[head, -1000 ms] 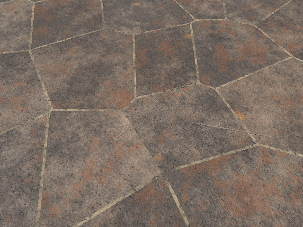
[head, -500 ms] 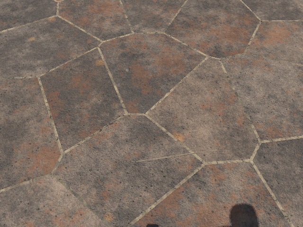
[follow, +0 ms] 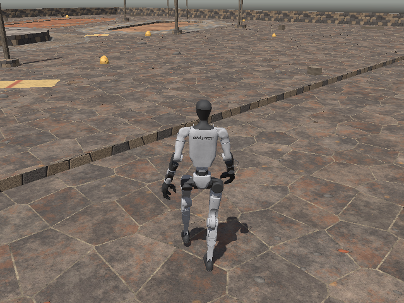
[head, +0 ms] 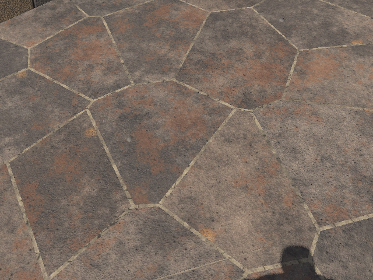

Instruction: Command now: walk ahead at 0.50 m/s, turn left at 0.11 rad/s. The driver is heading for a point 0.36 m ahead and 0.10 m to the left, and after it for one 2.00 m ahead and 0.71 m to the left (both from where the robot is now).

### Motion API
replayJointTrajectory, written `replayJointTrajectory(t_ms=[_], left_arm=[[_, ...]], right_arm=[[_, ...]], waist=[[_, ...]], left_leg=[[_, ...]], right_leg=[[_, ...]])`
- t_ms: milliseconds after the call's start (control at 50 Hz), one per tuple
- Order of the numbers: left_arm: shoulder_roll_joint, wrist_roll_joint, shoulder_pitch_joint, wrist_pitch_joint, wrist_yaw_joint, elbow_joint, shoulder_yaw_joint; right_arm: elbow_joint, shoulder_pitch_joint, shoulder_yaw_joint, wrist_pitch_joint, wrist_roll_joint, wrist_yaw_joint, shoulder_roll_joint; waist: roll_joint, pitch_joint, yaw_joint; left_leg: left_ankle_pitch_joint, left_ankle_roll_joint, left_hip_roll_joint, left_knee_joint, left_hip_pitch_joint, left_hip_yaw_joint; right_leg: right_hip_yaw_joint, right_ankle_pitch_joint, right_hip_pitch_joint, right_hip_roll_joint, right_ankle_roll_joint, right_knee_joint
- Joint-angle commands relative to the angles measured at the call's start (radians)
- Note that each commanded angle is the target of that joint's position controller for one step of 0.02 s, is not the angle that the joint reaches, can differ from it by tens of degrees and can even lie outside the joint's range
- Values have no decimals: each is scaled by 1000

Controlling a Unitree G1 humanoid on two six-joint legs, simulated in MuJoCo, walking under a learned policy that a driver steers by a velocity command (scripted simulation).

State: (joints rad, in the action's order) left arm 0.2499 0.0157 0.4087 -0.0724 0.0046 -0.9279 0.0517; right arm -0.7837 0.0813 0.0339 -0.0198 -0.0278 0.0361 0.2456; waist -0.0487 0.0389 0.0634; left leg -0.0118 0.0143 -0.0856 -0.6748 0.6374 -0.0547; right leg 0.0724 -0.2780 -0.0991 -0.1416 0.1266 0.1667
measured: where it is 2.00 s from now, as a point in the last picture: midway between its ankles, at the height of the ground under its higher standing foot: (122, 148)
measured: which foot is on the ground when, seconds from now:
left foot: up 0.00-0.08, down 0.10-0.66, up 0.68-1.00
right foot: down 0.00-0.10, up 0.12-0.62, down 0.64-1.00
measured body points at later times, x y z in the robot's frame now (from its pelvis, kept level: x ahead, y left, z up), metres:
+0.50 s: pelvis +0.28 +0.05 +0.01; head +0.31 +0.07 +0.46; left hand +0.42 +0.32 -0.10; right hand +0.33 -0.23 -0.12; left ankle +0.20 +0.10 -0.74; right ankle +0.47 -0.09 -0.68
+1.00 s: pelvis +0.53 +0.08 +0.01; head +0.56 +0.09 +0.46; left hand +0.39 +0.32 -0.11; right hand +0.82 -0.03 -0.10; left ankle +0.56 +0.26 -0.67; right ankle +0.52 -0.03 -0.74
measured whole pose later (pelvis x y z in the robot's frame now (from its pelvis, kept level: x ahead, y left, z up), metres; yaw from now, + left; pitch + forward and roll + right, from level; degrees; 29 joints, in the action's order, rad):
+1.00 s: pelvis +0.53 +0.08 +0.01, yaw +33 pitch +2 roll -1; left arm 0.26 0.02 0.40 -0.09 0.00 -0.84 0.04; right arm -0.71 0.13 0.06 0.01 -0.04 0.07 0.30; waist -0.05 0.02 0.05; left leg -0.09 0.02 -0.05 -0.90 0.68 0.02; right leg -0.17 -0.25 0.03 -0.01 0.03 0.24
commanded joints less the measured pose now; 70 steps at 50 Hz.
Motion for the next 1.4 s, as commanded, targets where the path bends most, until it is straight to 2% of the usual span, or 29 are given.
replayJointTrajectory(t_ms=[20, 80, 100, 120, 140, 160, 180, 220, 300, 520, 580, 620, 640, 660, 680, 720, 740, 780, 860, 1060, 1120, 1140, 1160, 1180, 1200, 1220, 1260, 1300, 1400], left_arm=[[137, 15, 58, -10, 14, 9, 19], [170, 29, 6, -12, 25, 8, 22], [179, 24, -19, -7, 24, 14, 23], [155, 16, -26, -13, 24, 45, 12], [75, -6, 71, -19, 4, 67, 2], [129, 23, 14, -24, 3, 75, 6], [141, 17, -65, -33, -3, 102, 7], [125, 21, -127, -33, -9, 126, 1], [84, 37, -124, 21, -17, 156, -15], [81, 16, -489, 15, -28, 301, -35], [112, 11, -440, 1, -24, 305, -29], [151, 10, -260, -12, -8, 255, -12], [205, 26, -133, -26, 8, 234, 6], [283, 49, -6, -23, 25, 238, 25], [323, 35, -47, -2, 22, 231, 40], [136, 19, -160, 7, 10, 253, 5], [110, 22, -182, 4, 8, 247, -3], [109, 16, -159, -11, 9, 220, -4], [128, 0, -109, -35, -3, 190, 9], [157, 4, 17, -21, -7, 101, 17], [186, 4, 51, -2, -2, 61, 18], [190, 0, 55, 5, -1, 48, 16], [173, -10, 50, 7, -1, 49, 7], [91, -29, 56, 1, -11, 107, -18], [68, -28, 107, 5, -13, 122, -15], [151, -13, -11, 15, -3, 120, 12], [101, -19, -24, 12, -12, 110, 4], [81, 8, 32, 42, -23, 71, 6], [45, 8, -84, 63, -49, 100, 13]], right_arm=[[102, -126, 8, -26, 8, 6, 74], [28, 113, 31, -31, 11, -12, 122], [-21, 264, 41, -38, 4, -19, 132], [-55, 420, 60, -39, -16, -31, 197], [-56, 410, 86, -34, -20, -28, 291], [-49, 317, 79, -26, 28, -12, 239], [-25, 237, 71, -23, 30, -9, 196], [-31, 209, 53, -27, 20, -13, 133], [-54, 253, 57, -47, 31, -23, 159], [-48, 415, 75, -29, 17, -37, 185], [-20, 362, 82, -28, 10, -46, 205], [0, 300, 84, -35, 14, -40, 220], [9, 299, 74, -44, 27, -29, 185], [43, 337, 50, -51, 52, -29, 93], [73, 409, 48, -43, 39, -30, 109], [30, 315, 53, -19, 3, -25, 157], [36, 289, 50, -15, 5, -15, 135], [41, 274, 49, 7, -11, 4, 127], [87, 188, 42, 22, -9, 23, 110], [180, -93, 2, 7, -13, 41, 62], [170, -52, 7, -4, -25, 23, 81], [133, 61, 15, -15, -30, 15, 93], [75, 228, 30, -28, -45, 2, 124], [52, 379, 55, -33, -67, -18, 226], [55, 389, 72, -26, -32, -28, 297], [46, 351, 69, -25, 1, -35, 258], [33, 225, 31, -39, 2, -31, 133], [28, 177, 15, -53, 9, -33, 82], [-19, 233, 26, -85, 11, -39, 100]], waist=[[118, 44, 4], [138, -69, -109], [117, -138, -184], [33, -235, -238], [-213, -281, -138], [-86, -239, -119], [-18, -110, -103], [80, -20, -68], [22, -36, -32], [-25, -12, -164], [-44, -25, -120], [-25, -92, -27], [54, -187, 30], [204, -331, 53], [376, -352, -23], [80, -99, -37], [91, -47, -54], [157, -25, -68], [144, -35, -72], [137, 43, -7], [152, 3, -39], [143, -61, -97], [114, -163, -170], [-43, -325, -214], [-165, -421, -179], [-7, -299, -194], [-6, -81, -102], [-55, -35, -52], [-33, 20, -47]], left_leg=[[-41, 59, 48, 89, -7, -30], [-169, 123, 155, 124, -275, -52], [-121, 147, 159, 198, -451, -43], [-163, 207, -12, 203, -692, 174], [-130, 383, -260, 296, -920, 724], [-189, 384, -249, 387, -868, 823], [-195, 361, -226, 397, -738, 661], [-28, 306, -140, 434, -558, 496], [99, 280, -52, 472, -444, 363], [198, 205, -14, 390, -608, 403], [240, 169, -32, 320, -594, 450], [317, 126, 12, 164, -520, 443], [228, 98, 77, -45, -438, 382], [-174, 70, 167, -326, -245, 253], [-566, 64, 229, -486, -30, 168], [-398, 59, 102, -545, 15, 164], [-354, 49, 74, -500, -11, 155], [-319, 33, 48, -473, -41, 134], [-223, 16, 32, -461, 37, 122], [-78, 52, 59, 21, -51, -4], [-215, 104, 123, 107, -187, -46], [-206, 127, 152, 169, -332, -53], [-148, 153, 122, 207, -584, -19], [-225, 224, -172, 220, -915, 312], [-76, 309, -398, 327, -1016, 699], [-26, 274, -328, 323, -899, 561], [37, 180, -223, 408, -642, 298], [36, 133, -161, 474, -515, 175], [79, 137, -148, 554, -520, 40]], right_leg=[[24, 773, -49, 314, 32, 37], [-41, 1177, -70, 320, 2, 309], [-75, 1119, -9, 297, -10, 511], [-112, 804, 189, 252, -24, 806], [-130, -96, 604, 21, -82, 1185], [16, -162, 713, 66, -62, 1252], [23, -79, 755, 124, -63, 1217], [7, -26, 707, 182, -80, 1100], [-32, -20, 644, 212, -143, 937], [-57, 230, 742, 170, -182, 485], [-35, 163, 596, 144, -151, 377], [-47, 128, 321, 109, -116, 284], [51, 79, 114, 219, -74, 245], [352, -109, -134, 489, -12, 205], [739, -170, -161, 608, 82, 99], [471, -188, 88, 509, 62, 92], [332, -58, 169, 455, 34, 60], [171, 128, 224, 393, 9, 34], [40, 311, 192, 405, 32, 0], [-176, 467, 117, 393, 6, -2], [-196, 838, 39, 409, -1, 157], [-209, 935, 46, 393, -10, 301], [-224, 829, 159, 358, -27, 500], [-236, 389, 451, 281, -58, 839], [-144, -296, 687, 116, -78, 1111], [-1, -208, 745, 157, -63, 1145], [-17, -84, 707, 224, -59, 1009], [-30, -29, 618, 235, -78, 961], [-39, 136, 744, 242, -96, 916]])
Velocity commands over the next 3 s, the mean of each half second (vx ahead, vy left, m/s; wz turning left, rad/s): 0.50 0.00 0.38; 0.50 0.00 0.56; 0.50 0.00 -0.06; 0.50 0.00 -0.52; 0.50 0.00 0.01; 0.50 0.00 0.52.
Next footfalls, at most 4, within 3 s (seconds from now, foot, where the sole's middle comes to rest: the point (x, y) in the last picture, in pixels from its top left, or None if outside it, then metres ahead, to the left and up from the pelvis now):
0.10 left None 0.24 0.10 -0.77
0.64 right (218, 254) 0.56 -0.02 -0.77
1.16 left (133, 221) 0.67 0.31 -0.77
1.70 right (148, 150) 1.02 0.30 -0.77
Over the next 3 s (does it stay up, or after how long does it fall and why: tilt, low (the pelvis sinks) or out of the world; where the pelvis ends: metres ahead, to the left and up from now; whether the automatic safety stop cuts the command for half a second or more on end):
stays up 1.53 0.48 0.01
